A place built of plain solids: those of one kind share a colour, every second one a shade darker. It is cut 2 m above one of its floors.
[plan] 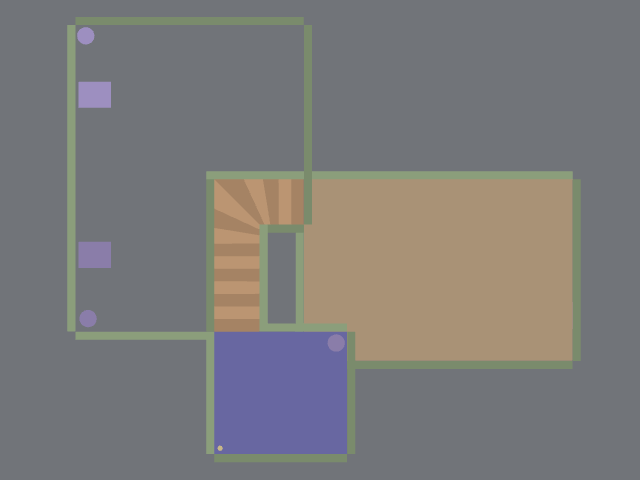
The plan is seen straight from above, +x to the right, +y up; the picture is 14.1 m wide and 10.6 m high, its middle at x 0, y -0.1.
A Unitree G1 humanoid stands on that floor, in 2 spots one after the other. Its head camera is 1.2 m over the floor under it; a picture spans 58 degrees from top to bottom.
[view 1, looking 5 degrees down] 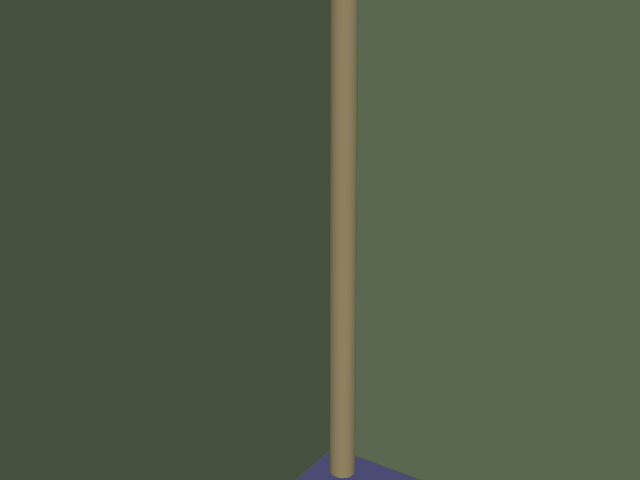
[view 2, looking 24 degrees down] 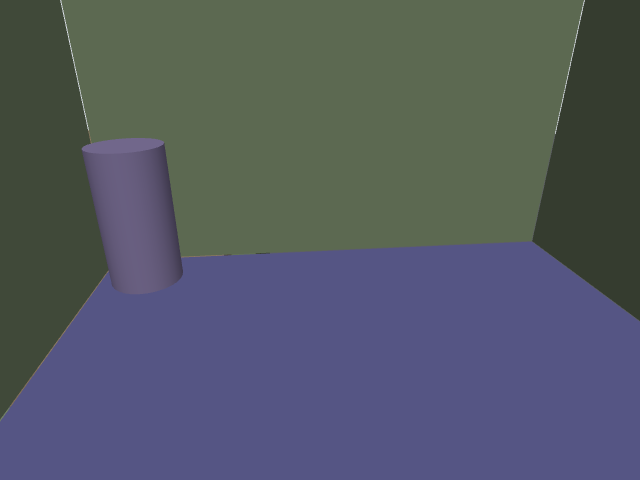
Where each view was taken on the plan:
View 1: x -0.62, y -3.75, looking -146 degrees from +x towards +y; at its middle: wall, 1.94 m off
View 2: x -1.91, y -3.12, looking -6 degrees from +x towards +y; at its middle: wall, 2.76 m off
